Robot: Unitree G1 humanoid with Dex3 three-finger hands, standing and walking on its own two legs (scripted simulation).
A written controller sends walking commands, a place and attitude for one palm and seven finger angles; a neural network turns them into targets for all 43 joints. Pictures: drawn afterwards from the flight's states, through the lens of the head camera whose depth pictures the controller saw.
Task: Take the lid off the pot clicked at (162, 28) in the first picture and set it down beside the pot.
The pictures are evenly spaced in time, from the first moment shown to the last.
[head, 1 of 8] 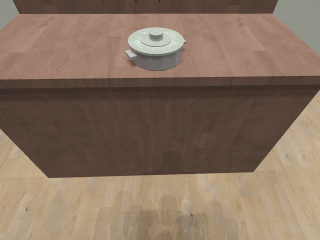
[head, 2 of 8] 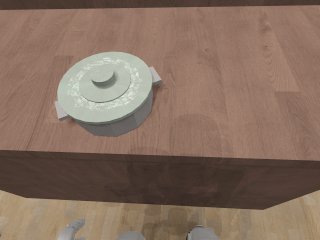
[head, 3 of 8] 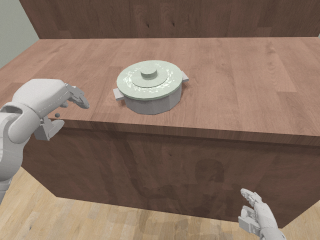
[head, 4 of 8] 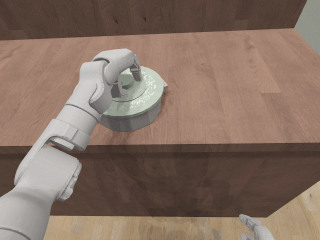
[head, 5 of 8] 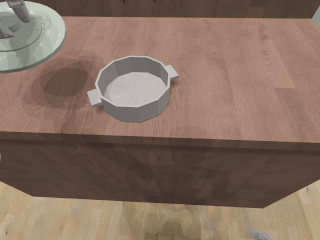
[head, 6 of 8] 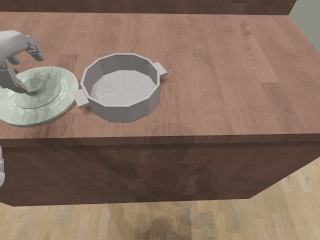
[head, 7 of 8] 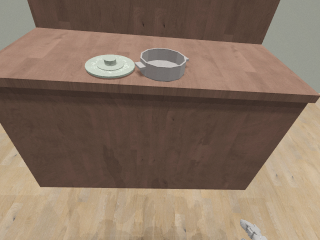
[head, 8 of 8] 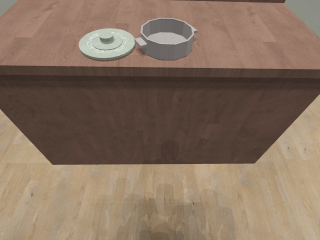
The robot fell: no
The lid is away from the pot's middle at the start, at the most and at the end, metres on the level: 0.00 0.24 0.23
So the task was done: yes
